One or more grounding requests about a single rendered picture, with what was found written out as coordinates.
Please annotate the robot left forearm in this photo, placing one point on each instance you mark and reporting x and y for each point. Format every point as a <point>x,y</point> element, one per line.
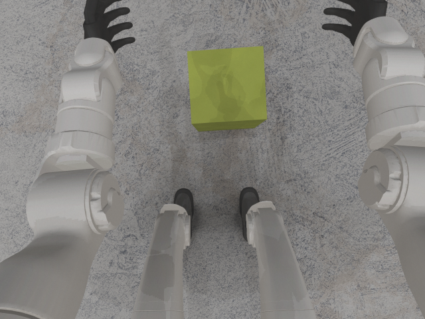
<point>86,112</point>

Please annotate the left robot upper arm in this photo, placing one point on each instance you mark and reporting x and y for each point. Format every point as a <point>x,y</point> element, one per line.
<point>70,213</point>

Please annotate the left robot thigh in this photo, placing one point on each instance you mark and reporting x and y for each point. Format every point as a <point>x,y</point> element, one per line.
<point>160,292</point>

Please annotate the right robot hand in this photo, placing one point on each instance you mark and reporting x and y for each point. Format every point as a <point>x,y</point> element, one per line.
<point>365,10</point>

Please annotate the left robot shin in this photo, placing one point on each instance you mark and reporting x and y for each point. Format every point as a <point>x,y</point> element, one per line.
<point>170,207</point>

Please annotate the left robot hand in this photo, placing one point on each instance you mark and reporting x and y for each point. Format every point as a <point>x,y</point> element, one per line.
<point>96,22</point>

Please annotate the right robot upper arm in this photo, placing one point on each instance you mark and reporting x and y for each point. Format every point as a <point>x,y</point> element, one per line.
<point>393,183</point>

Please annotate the robot right forearm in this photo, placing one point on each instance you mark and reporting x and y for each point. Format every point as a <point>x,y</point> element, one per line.
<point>393,82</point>

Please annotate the carton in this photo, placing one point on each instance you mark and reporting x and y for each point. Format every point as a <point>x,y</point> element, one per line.
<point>227,88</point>

